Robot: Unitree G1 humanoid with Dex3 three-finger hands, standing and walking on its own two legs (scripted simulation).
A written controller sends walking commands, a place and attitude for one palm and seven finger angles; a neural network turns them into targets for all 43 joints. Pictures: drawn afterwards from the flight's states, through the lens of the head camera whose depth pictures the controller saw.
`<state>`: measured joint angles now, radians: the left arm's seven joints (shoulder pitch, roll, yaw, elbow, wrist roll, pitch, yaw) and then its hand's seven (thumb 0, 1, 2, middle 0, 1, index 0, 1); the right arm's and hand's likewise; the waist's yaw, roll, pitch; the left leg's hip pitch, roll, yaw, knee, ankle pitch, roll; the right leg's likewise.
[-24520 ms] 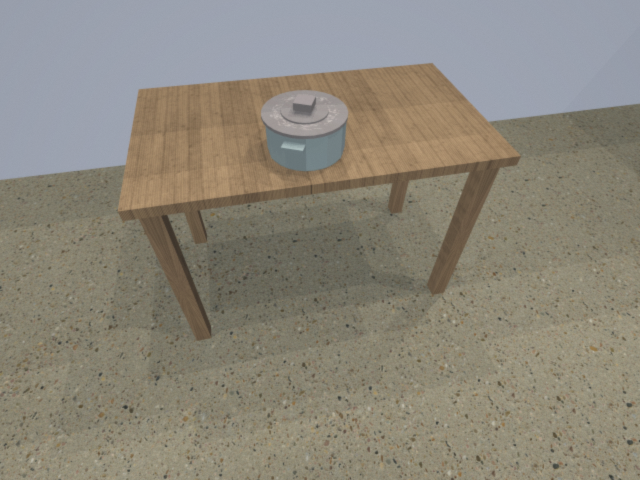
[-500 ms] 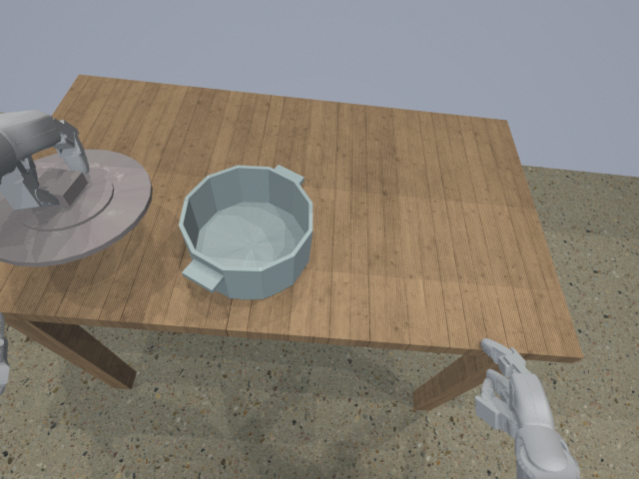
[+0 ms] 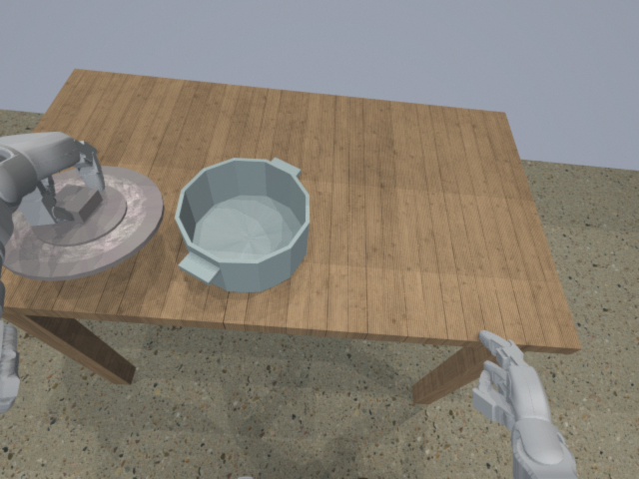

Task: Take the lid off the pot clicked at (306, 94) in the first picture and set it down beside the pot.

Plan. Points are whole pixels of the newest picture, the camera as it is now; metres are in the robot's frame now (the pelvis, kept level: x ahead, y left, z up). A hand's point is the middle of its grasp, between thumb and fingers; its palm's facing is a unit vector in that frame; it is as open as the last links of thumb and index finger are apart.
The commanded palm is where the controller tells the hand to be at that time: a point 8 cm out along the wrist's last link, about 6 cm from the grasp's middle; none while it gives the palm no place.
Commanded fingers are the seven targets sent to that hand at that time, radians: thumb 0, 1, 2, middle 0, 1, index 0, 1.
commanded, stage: lower the lid onto the table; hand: left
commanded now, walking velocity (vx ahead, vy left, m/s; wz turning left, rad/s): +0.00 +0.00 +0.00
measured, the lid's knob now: (75, 203) +0.45 +0.33 +0.03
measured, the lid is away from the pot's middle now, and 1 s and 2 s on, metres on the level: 0.22 0.22 0.25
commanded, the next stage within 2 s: open the fingers wide in 1.38 s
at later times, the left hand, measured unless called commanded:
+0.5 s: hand (56, 220) +0.41 +0.34 +0.04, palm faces -0.52 -0.14 -0.84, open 8.0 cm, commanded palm +0.51 +0.36 +0.10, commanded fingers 0.00 0.65 0.97 -0.89 -1.11 -0.76 -1.06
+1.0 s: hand (68, 227) +0.42 +0.35 +0.01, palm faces -0.51 -0.11 -0.85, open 8.1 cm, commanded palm +0.52 +0.36 +0.06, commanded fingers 0.00 0.65 0.97 -0.89 -1.11 -0.76 -1.06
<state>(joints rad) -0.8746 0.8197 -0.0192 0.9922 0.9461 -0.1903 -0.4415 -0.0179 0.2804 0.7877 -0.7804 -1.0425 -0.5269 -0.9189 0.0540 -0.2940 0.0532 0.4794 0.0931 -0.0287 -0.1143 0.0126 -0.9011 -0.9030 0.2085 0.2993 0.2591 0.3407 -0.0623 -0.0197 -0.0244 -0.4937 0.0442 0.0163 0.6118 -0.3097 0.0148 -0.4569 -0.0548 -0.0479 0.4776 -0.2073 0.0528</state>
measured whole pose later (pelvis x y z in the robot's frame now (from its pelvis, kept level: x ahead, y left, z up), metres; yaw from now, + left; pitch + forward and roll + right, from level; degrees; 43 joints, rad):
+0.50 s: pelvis +0.00 +0.00 -0.01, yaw +0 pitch +13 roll -3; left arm -0.81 0.84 0.00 0.98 0.92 -0.22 -0.42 -0.02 0.28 0.79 -0.78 -1.04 -0.53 -0.92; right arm 0.06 -0.29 0.07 0.47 0.10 -0.06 -0.15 0.01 -0.90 -0.90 0.21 0.30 0.28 0.35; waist -0.07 -0.02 -0.04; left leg -0.56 0.05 0.02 0.68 -0.34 0.02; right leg -0.52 -0.05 -0.04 0.54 -0.23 0.06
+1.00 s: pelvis +0.00 +0.02 -0.02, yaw -1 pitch +15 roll -4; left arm -0.82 0.82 -0.02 1.00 0.96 -0.24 -0.34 -0.02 0.28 0.79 -0.78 -1.04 -0.52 -0.92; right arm 0.05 -0.30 0.05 0.44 0.09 -0.05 -0.15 0.01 -0.90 -0.90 0.21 0.30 0.24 0.33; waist -0.09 -0.03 -0.05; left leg -0.65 0.04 0.02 0.76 -0.37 0.04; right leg -0.60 -0.06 -0.03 0.60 -0.25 0.04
